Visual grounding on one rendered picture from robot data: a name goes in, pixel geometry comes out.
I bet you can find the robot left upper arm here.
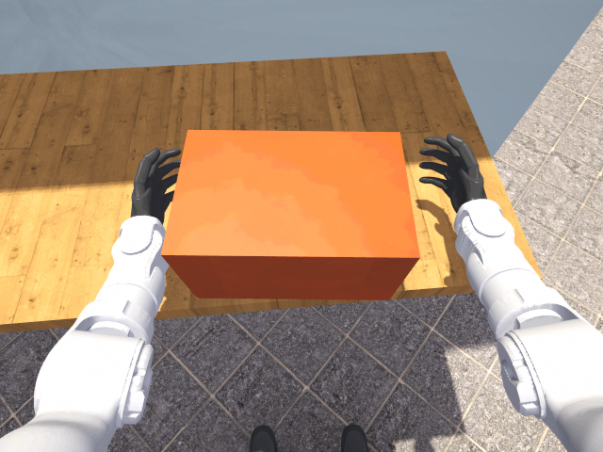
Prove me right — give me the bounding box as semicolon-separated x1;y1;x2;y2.
0;330;154;452

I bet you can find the robot left forearm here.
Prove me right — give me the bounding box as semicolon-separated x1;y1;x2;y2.
34;216;170;415

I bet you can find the right robot hand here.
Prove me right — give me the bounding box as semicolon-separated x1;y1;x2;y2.
419;133;487;213

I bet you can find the robot right forearm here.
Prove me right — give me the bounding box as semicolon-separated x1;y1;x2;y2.
454;199;603;340

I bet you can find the robot left foot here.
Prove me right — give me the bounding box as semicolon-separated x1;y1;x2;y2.
250;426;278;452

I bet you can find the table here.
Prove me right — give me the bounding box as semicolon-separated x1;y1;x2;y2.
0;51;543;333

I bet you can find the robot foot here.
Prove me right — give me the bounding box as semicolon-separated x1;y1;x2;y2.
341;425;368;452
250;426;278;452

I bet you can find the left robot hand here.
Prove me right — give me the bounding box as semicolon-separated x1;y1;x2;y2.
131;148;181;225

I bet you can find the robot right foot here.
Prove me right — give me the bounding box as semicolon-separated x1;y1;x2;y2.
341;425;368;452

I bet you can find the robot right upper arm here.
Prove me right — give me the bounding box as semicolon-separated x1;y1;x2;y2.
497;319;603;452

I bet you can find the carton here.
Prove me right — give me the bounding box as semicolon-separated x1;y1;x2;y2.
161;130;420;300

